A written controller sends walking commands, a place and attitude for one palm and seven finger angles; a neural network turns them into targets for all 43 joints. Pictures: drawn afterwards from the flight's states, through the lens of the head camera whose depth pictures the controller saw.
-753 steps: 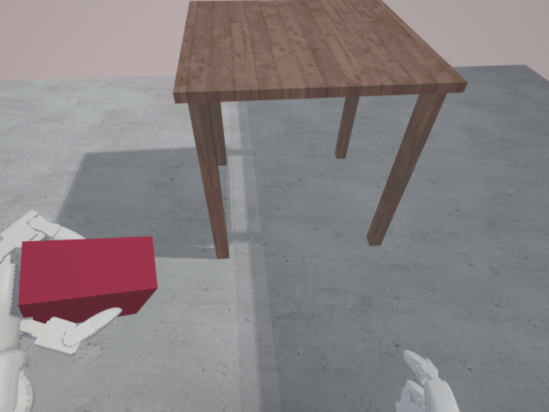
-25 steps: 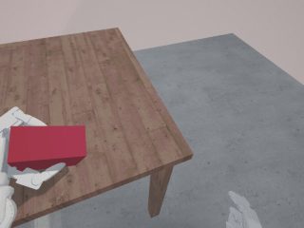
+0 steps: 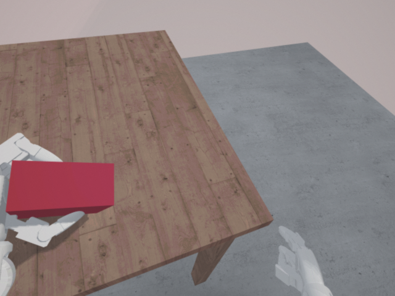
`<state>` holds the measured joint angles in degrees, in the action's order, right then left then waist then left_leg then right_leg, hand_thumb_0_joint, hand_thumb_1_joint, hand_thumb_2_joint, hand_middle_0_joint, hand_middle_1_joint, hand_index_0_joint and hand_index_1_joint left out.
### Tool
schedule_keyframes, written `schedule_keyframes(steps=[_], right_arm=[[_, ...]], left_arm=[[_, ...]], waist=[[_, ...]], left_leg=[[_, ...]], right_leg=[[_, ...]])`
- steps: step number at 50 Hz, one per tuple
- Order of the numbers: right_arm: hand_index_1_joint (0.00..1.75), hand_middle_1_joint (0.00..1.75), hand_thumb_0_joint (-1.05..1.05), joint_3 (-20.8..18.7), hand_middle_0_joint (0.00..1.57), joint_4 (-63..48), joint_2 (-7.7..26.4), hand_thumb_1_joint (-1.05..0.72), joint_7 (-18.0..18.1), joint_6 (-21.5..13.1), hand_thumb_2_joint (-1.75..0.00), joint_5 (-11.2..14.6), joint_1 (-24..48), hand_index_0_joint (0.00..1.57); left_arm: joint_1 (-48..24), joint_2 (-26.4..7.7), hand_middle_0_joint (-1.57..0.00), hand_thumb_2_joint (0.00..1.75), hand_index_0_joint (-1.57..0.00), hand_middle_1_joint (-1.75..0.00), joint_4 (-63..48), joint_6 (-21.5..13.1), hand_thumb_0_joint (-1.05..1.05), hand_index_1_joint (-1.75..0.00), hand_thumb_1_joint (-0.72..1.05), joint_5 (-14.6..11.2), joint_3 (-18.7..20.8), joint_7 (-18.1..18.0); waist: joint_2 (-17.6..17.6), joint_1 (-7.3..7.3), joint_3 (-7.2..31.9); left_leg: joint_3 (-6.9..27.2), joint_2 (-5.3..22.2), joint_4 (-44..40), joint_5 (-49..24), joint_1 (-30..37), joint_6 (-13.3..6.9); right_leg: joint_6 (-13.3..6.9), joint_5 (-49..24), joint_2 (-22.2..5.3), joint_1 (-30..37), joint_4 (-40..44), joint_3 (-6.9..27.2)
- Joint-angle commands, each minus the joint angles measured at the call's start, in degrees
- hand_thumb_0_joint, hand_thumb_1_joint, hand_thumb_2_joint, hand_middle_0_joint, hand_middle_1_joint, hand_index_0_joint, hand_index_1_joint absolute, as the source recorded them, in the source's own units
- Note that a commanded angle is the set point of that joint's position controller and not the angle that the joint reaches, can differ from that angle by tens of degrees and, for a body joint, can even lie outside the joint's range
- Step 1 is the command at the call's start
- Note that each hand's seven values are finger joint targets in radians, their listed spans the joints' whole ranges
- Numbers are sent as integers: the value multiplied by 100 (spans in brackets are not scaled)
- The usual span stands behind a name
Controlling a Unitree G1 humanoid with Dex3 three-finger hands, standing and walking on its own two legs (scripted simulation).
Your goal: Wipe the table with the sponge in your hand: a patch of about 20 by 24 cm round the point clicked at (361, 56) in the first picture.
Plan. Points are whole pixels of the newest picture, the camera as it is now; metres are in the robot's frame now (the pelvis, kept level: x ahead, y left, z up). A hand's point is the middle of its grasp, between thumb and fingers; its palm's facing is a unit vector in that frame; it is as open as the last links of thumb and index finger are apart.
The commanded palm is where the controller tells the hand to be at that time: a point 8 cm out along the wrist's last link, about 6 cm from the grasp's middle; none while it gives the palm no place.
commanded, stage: come to a stop and stand still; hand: left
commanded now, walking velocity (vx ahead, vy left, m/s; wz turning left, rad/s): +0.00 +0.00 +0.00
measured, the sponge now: (77, 191) +0.23 +0.21 +0.14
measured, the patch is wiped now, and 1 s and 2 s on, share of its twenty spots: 0.00 0.00 0.00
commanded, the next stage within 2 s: look again from close up in 0.06 s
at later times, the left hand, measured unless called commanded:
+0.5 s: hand (30, 215) +0.18 +0.24 +0.16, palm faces +0.40 -0.84 -0.35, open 10.1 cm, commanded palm +0.13 +0.27 +0.18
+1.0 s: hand (81, 209) +0.20 +0.19 +0.16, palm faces +0.36 -0.86 -0.36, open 10.1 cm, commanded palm +0.14 +0.22 +0.18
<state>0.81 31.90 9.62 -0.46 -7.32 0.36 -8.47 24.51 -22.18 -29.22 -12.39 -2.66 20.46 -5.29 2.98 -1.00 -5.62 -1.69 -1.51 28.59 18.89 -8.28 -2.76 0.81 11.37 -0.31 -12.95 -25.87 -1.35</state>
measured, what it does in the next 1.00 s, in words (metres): shifts its weight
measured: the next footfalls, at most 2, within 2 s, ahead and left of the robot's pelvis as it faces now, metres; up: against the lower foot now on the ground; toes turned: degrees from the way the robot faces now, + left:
none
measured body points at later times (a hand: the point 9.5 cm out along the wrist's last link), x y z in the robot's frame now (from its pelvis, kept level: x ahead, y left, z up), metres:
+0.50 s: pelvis -0.03 -0.01 +0.00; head -0.01 +0.01 +0.45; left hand +0.16 +0.29 +0.18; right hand +0.14 -0.23 -0.07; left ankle -0.04 +0.08 -0.74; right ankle +0.03 -0.13 -0.74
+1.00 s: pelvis -0.03 -0.05 +0.00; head +0.01 -0.04 +0.44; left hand +0.17 +0.23 +0.18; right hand +0.15 -0.28 -0.08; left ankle -0.04 +0.08 -0.74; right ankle +0.03 -0.13 -0.74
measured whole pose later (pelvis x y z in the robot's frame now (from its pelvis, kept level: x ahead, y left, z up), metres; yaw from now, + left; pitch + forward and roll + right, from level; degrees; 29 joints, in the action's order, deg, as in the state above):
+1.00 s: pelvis -0.03 -0.05 +0.00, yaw -1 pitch -2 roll +0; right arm -0.3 32.0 10.2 -0.2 -6.0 0.7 -10.1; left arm 24.9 -21.0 -31.4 -8.8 -3.8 20.9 -6.7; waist 2.1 -1.2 -6.6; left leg -1.1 2.7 30.4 17.6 -11.2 1.3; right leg -3.5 9.4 3.7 -15.7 -26.7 -2.4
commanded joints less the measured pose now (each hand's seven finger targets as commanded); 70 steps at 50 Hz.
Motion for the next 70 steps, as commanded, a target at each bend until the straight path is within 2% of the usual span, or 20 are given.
schedule_keyframes(steps=[1, 5, 9, 12, 13, 17, 18, 23, 27, 31, 34, 39, 42, 48, 52, 57, 59, 65, 67, 70], right_arm=[[30, 30, 0, -360, 20, -862, 813, -90, 122, -208, -90, 53, 180, 20], [30, 30, 0, -380, 20, -839, 850, -90, 131, -194, -90, 49, 127, 20], [30, 30, 0, -384, 20, -812, 876, -90, 167, -161, -90, 61, 88, 20], [30, 30, 0, -365, 20, -807, 846, -90, 204, -173, -90, 87, 212, 20], [30, 30, 0, -353, 20, -806, 844, -90, 218, -162, -90, 66, 147, 20], [30, 30, 0, -339, 20, -825, 819, -90, 247, -208, -90, 85, 207, 20], [30, 30, 0, -325, 20, -820, 820, -90, 255, -197, -90, 61, 162, 20], [30, 30, 0, -321, 20, -795, 830, -90, 270, -267, -90, 54, 147, 20], [30, 30, 0, -343, 20, -775, 844, -90, 276, -320, -90, 69, 141, 20], [30, 30, 0, -371, 20, -782, 851, -90, 251, -293, -90, 64, 89, 20], [30, 30, 0, -370, 20, -809, 840, -90, 223, -262, -90, 87, 143, 20], [30, 30, 0, -414, 20, -842, 835, -90, 142, -254, -90, 94, 190, 20], [30, 30, 0, -425, 20, -841, 822, -90, 107, -245, -90, 106, 262, 20], [30, 30, 0, -439, 20, -840, 834, -90, 105, -128, -90, 59, 192, 20], [30, 30, 0, -482, 20, -851, 844, -90, 135, -76, -90, 77, 194, 20], [30, 30, 0, -490, 20, -857, 827, -90, 166, -12, -90, 99, 151, 20], [30, 30, 0, -510, 20, -858, 861, -90, 178, 7, -90, 72, 110, 20], [30, 30, 0, -527, 20, -870, 899, -90, 233, 17, -90, 70, 246, 20], [30, 30, 0, -518, 20, -853, 868, -90, 241, 13, -90, 104, 256, 20], [30, 30, 0, -551, 20, -861, 902, -90, 227, 17, -90, 102, 139, 20]], left_arm=[[-353, -877, -120, 130, -120, -160, -1548, -447, 0, -160, 10, -102, 751, -172], [-329, -803, -120, 130, -120, -160, -1475, -387, 0, -160, 10, -67, 638, -187], [-343, -672, -120, 130, -120, -160, -1192, -316, 0, -160, 10, -49, 528, -215], [-464, -800, -120, 130, -120, -160, -1206, -292, 0, -160, 10, -29, 643, -244], [-497, -640, -120, 130, -120, -160, -1133, -294, 0, -160, 10, -34, 490, -234], [-585, -833, -120, 130, -120, -160, -1204, -292, 0, -160, 10, -19, 657, -273], [-566, -696, -120, 130, -120, -160, -1107, -299, 0, -160, 10, -20, 536, -264], [-571, -622, -120, 130, -120, -160, -1069, -298, 0, -160, 10, 2, 464, -263], [-608, -705, -120, 130, -120, -160, -1063, -284, 0, -160, 10, 40, 555, -283], [-702, -680, -120, 130, -120, -160, -971, -229, 0, -160, 10, 12, 543, -273], [-785, -653, -120, 130, -120, -160, -1001, -171, 0, -160, 10, -17, 519, -277], [-786, -701, -120, 130, -120, -160, -1397, -147, 0, -160, 10, -61, 532, -284], [-588, -777, -120, 130, -120, -160, -1494, -111, 0, -160, 10, -96, 641, -301], [-222, -753, -120, 130, -120, -160, -1425, -32, 0, -160, 10, -183, 699, -274], [-59, -878, -120, 130, -120, -160, -1495, 31, 0, -160, 10, -221, 819, -264], [33, -951, -120, 130, -120, -160, -1666, 93, 0, -160, 10, -278, 841, -294], [71, -979, -120, 130, -120, -160, -1752, 84, 0, -160, 10, -295, 872, -301], [324, -1130, -120, 130, -120, -160, -1883, 8, 0, -160, 10, -299, 1057, -310], [386, -1080, -120, 130, -120, -160, -1845, 21, 0, -160, 10, -292, 1008, -316], [473, -1074, -120, 130, -120, -160, -1645, 35, 0, -160, 10, -314, 1033, -275]], waist=[[-1009, -4, 1366], [-981, -6, 1269], [-675, 0, 1137], [-729, -28, 1091], [-725, -21, 1015], [-665, -51, 978], [-619, -47, 894], [-645, -50, 718], [-658, -54, 670], [-475, -43, 694], [-658, -44, 658], [-768, -41, 932], [-726, -23, 1001], [-704, 11, 970], [-464, 40, 1115], [-89, 91, 1238], [-82, 91, 1308], [-830, 29, 1385], [-868, 47, 1364], [-477, 47, 1344]], left_leg=[[416, 670, -462, -3349, -164, 482], [422, 747, -528, -3232, -248, 496], [451, 689, -658, -2389, -562, 461], [405, 677, -790, -1880, -608, 410], [450, 676, -860, -1679, -743, 387], [460, 649, -953, -1123, -905, 276], [529, 647, -1009, -885, -1077, 229], [557, 627, -1113, -274, -1195, 118], [517, 610, -1146, 31, -1199, 78], [593, 741, -1185, -69, -1243, 88], [629, 876, -1254, -14, -1389, 67], [569, 928, -920, -689, -1050, 89], [493, 932, -716, -927, -819, 122], [458, 948, -482, -729, -803, 103], [301, 828, -109, -732, -489, 118], [171, 572, 278, -495, -300, 140], [163, 591, 229, -552, -292, 130], [421, 1072, -158, -1381, -557, 65], [426, 1056, -131, -1447, -646, 103], [329, 978, 61, -1198, -723, 134]], right_leg=[[-231, -2108, -251, 1212, -228, 123], [-195, -1827, -226, 1196, -203, 47], [-197, -1717, -252, 1284, -97, 147], [-170, -1499, -241, 1240, -77, 219], [-170, -1320, -262, 1256, -61, 169], [-162, -1125, -264, 1349, 33, 277], [-163, -930, -290, 1385, 87, 248], [-169, -448, -276, 1222, 253, 386], [-167, -190, -231, 1116, 353, 483], [-145, -261, -172, 1146, 243, 419], [-120, -250, -116, 1173, 58, 325], [-144, -688, -124, 1137, -7, 303], [-176, -860, -148, 963, 41, 398], [-236, -737, -207, 698, 169, 573], [-301, -889, -340, 457, 373, 843], [-372, -513, -620, 229, 760, 1181], [-341, -492, -634, 283, 766, 1103], [-87, -1423, -362, 744, 108, 605], [-144, -1583, -380, 823, 36, 585], [-122, -1609, -457, 855, 131, 663]])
